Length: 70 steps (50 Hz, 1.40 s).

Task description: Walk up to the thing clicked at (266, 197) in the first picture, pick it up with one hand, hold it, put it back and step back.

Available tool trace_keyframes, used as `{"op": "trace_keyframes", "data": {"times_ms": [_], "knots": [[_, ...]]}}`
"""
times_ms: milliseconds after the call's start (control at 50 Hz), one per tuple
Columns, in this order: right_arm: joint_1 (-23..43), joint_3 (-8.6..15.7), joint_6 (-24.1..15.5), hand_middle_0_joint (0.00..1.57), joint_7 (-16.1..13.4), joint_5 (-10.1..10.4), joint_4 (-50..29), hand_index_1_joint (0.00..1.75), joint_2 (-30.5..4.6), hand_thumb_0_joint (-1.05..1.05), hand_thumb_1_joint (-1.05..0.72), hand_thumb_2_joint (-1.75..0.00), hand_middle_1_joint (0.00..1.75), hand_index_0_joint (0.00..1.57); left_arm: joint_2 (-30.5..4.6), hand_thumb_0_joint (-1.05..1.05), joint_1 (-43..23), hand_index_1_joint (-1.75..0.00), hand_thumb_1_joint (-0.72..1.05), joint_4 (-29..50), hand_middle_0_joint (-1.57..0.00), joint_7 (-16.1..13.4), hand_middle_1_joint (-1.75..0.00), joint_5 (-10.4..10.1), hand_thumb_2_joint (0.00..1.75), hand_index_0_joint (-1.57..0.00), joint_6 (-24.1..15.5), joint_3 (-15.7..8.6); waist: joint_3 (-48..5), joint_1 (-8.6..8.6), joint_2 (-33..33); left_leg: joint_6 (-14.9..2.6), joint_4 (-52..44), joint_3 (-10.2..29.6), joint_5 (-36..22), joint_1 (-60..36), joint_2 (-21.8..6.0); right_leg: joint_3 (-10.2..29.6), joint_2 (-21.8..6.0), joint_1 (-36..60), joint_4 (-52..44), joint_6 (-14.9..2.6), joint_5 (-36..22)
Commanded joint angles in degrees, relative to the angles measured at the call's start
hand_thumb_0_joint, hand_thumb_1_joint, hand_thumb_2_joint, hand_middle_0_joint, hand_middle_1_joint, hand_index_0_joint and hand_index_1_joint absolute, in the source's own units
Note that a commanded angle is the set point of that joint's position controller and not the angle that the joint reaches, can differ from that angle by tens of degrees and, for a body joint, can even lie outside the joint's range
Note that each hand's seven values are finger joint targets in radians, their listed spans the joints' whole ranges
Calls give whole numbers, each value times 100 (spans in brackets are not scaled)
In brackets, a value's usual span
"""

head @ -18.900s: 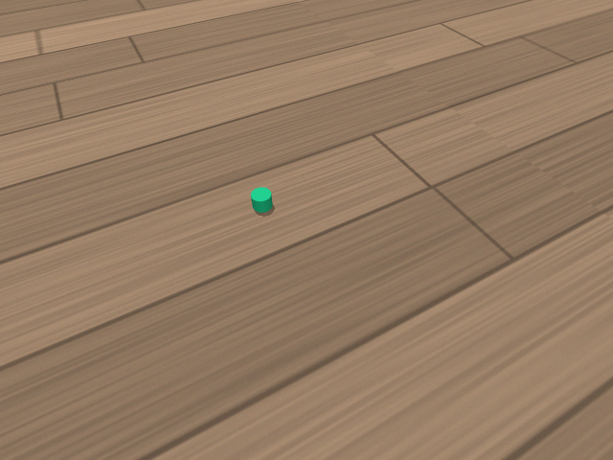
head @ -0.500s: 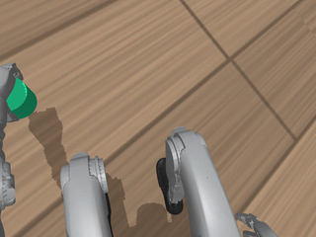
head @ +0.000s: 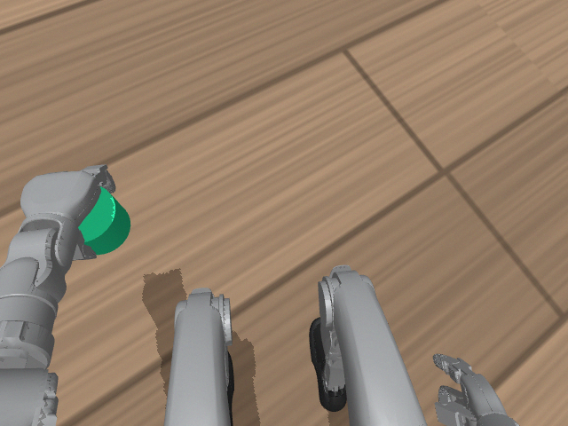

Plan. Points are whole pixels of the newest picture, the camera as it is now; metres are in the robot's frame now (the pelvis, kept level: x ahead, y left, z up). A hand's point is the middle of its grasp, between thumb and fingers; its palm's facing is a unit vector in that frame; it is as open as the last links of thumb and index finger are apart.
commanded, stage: lift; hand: left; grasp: from above
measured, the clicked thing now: (92, 220) +0.43 +0.27 -0.15
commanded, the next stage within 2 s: hold in 0.98 s
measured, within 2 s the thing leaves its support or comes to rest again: neither
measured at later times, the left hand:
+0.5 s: hand (30, 211) +0.36 +0.23 +0.09, palm faces -0.46 -0.08 -0.88, open 11.7 cm
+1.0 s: hand out of the picture +0.37 +0.21 +0.18, palm faces -0.45 -0.09 -0.89, open 11.7 cm
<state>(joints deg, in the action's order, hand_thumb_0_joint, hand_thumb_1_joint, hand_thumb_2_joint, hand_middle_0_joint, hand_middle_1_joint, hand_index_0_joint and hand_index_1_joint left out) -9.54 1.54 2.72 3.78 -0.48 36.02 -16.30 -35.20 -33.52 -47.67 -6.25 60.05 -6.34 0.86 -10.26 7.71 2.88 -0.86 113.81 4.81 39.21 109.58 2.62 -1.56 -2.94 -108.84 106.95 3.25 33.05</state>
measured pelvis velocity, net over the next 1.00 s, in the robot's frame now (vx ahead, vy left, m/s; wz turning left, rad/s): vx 0.06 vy -0.01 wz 0.00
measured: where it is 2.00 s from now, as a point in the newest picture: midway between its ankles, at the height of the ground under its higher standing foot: (275, 396)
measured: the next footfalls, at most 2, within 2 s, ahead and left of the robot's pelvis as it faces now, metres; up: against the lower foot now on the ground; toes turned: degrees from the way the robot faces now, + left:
none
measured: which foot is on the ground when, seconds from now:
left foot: down 0.00-1.00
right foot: down 0.00-1.00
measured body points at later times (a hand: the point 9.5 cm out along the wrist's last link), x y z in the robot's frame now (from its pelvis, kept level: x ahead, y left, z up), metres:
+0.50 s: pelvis +0.02 -0.01 +0.17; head +0.12 +0.00 +0.61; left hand +0.38 +0.23 +0.14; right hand +0.12 -0.27 +0.05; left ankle +0.07 +0.11 -0.43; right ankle +0.11 -0.15 -0.43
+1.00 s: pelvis +0.06 -0.01 +0.26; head +0.11 -0.01 +0.71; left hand +0.39 +0.21 +0.23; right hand +0.15 -0.28 +0.14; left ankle +0.07 +0.11 -0.43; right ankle +0.11 -0.15 -0.43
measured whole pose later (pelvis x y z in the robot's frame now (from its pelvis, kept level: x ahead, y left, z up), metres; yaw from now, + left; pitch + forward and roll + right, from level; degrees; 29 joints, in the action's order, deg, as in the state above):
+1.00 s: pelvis +0.06 -0.01 +0.26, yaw +0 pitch +10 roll -1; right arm -14.0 2.1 -0.5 -2.8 2.3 42.9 -14.0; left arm -21.8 -19.4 -48.5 -8.3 56.1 1.5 11.3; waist -4.4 2.9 1.5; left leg 0.0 50.9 0.3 24.1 37.1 -1.0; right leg 1.1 -0.6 -39.5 47.8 1.7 18.7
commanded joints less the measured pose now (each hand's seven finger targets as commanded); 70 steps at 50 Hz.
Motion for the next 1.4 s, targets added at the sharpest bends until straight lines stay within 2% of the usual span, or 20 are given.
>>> {"op": "trace_keyframes", "data": {"times_ms": [0, 20, 60, 80, 100, 120, 140, 160, 200, 280, 460, 520, 680, 800, 1060, 1160, 1220, 1280, 1300, 1380], "knots": [[-833, 467, -52, 20, -232, 66, -276, 30, -1127, 0, -90, -90, 30, 20, -1443, 0, -1812, -104, 53, 1588, -90, -264, -103, -230, 121, -89, 165, -460, -3818, 104, 1212, -18, -2405, 8, -1265, -3798, -108, -272, 234, 2495, -1461, -439, -1039], [-788, 460, -51, 20, -262, 73, -265, 30, -1113, 0, -90, -90, 30, 20, -1459, 0, -1821, -104, 54, 1665, -92, -251, -102, -273, 122, -90, 215, -487, -3726, 88, 1137, -36, -2527, -26, -1191, -3818, -114, -247, 235, 2657, -1629, -427, -1006], [-735, 417, -57, 20, -301, 93, -249, 30, -1024, 0, -90, -90, 30, 20, -1068, 0, -1446, -104, 55, 1444, -93, -150, -102, -325, 124, -91, 312, -235, -3513, 95, 963, -52, -2739, -107, -1296, -3971, -135, -244, 272, 3026, -1924, -415, -1051], [-698, 421, -55, 20, -339, 125, -264, 30, -997, 0, -90, -90, 30, 20, -1256, 0, -1710, -104, 56, 1946, -92, -138, -103, -343, 121, -91, 318, -285, -3732, 11, 1111, -47, -2878, -185, -1298, -4110, -135, -215, 288, 3334, -2083, -429, -1075], [-673, 420, -47, 20, -370, 138, -240, 30, -982, 0, -90, -90, 30, 20, -1347, 0, -1329, -104, 55, 1712, -91, -120, -104, -317, 121, -91, 375, -392, -3645, -79, 1042, -45, -3006, -202, -1306, -4187, -135, -197, 293, 3524, -2213, -426, -1061], [-645, 380, -46, 20, -382, 141, -226, 30, -956, 0, -90, -90, 30, 20, -1116, 0, -896, -103, 55, 1443, -92, -64, -102, -344, 120, -91, 428, -271, -3335, -87, 811, -40, -3172, -129, -1334, -4218, -158, -220, 295, 3572, -2324, -417, -1052], [-600, 374, -47, 20, -403, 162, -260, 30, -891, 0, -90, -90, 30, 20, -881, 0, -996, -102, 56, 1695, -93, -17, -100, -386, 120, -92, 433, -68, -3294, -48, 797, -34, -3304, -187, -1347, -4358, -168, -208, 314, 3757, -2502, -419, -1073], [-585, 384, -59, 20, -442, 184, -252, 30, -890, 0, -90, -90, 30, 20, -984, 0, -1142, -104, 55, 1947, -92, -11, -102, -405, 122, -91, 442, -128, -3361, -80, 829, -39, -3439, -209, -1267, -4483, -168, -174, 327, 4001, -2671, -422, -1049], [-521, 342, -74, 20, -499, 221, -239, 30, -801, 0, -90, -90, 30, 20, -887, 0, -577, -103, 54, 1553, -91, 4, -102, -443, 118, -90, 522, -128, -2886, -152, 395, -54, -3717, -219, -1161, -4497, -174, -152, 354, 4381, -3008, -405, -958], [-470, 310, -192, 20, -617, 279, -201, 30, -723, 0, -90, -90, 30, 20, -575, 0, -547, -101, 51, 1600, -90, 12, -100, -498, 116, -88, 537, 99, -2235, -120, 247, -46, -4322, -199, -917, -4869, -224, -75, 380, 4768, -3619, -395, -754], [-549, 282, -447, 20, -757, 292, -6, 30, -632, 0, -90, -90, 30, 20, -460, 0, -627, -101, 45, 1459, -84, -360, -100, -266, 111, -83, 483, 114, -2072, -336, 409, 25, -5342, -230, -1360, -6129, -233, 81, 413, 5910, -4655, -421, -1061], [-556, 255, -482, 20, -769, 286, 98, 30, -612, 0, -90, -90, 30, 20, -285, 0, -671, -101, 44, 1193, -84, -476, -99, -212, 111, -83, 577, 268, -1827, -295, 333, 32, -5676, -233, -1457, -6410, -241, 84, 440, 6213, -5004, -411, -1172], [-514, 282, -557, 20, -753, 264, 137, 30, -586, 0, -90, -90, 30, 20, 41, 0, -635, -101, 44, 844, -84, -488, -100, -407, 111, -83, 760, 522, -1268, -378, 98, 23, -6459, -355, -1600, -7028, -200, 131, 458, 7045, -5888, -379, -1270], [-514, 308, -553, 20, -752, 270, 99, 30, -566, 0, -90, -90, 30, 20, -81, 0, -671, -101, 46, 1005, -83, -447, -102, -380, 106, -84, 762, 495, -1366, -481, 44, 24, -6783, -468, -2177, -7547, -141, 221, 423, 7769, -6331, -359, -1760], [-413, 353, -463, 20, -725, 310, 119, 30, -566, 0, -90, -90, 30, 20, 156, 0, -596, -104, 51, 1075, -88, -432, -105, -379, 116, -89, 792, 630, -1134, -482, -27, 89, -7523, -463, -2960, -8615, -170, 160, 453, 8361, -6973, -373, -2382], [-456, 402, -421, 20, -706, 323, 139, 30, -631, 0, -90, -90, 30, 20, 159, 0, -525, -98, 51, 1017, -86, -217, -100, -328, 109, -88, 786, 703, -1131, -475, -33, 122, -7660, -482, -3639, -8926, -196, 119, 482, 8573, -7044, -395, -2901], [-434, 406, -387, 20, -688, 320, 77, 30, -626, 0, -90, -90, 30, 20, 63, 0, -573, -100, 52, 1230, -86, -83, -101, -381, 110, -88, 707, 631, -1113, -549, 1, 116, -7779, -511, -3690, -9002, -180, 122, 482, 8782, -7169, -394, -2956], [-422, 383, -370, 20, -674, 327, 19, 30, -613, 0, -90, -90, 30, 20, 208, 0, -324, -100, 52, 1144, -87, -25, -101, -369, 112, -88, 696, 695, -1040, -513, -68, 128, -7847, -512, -3864, -9085, -173, 121, 478, 8897, -7192, -400, -3106], [-404, 408, -354, 20, -674, 329, -12, 30, -636, 0, -90, -90, 30, 20, 72, 0, -392, -100, 53, 1317, -87, -17, -101, -348, 113, -89, 673, 614, -1106, -607, -12, 130, -7875, -526, -3932, -9161, -167, 129, 477, 8952, -7221, -402, -3165], [-413, 418, -306, 20, -657, 319, -54, 30, -633, 0, -90, -90, 30, 20, 129, 0, -342, -100, 49, 1320, -86, 8, -100, -274, 113, -86, 662, 644, -1078, -562, -52, 127, -7899, -542, -4186, -9255, -172, 130, 474, 9029, -7256, -398, -3395]]}}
